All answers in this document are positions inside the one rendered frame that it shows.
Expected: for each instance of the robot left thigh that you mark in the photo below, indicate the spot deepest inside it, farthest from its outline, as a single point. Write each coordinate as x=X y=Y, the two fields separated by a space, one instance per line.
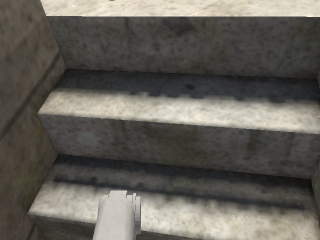
x=119 y=217

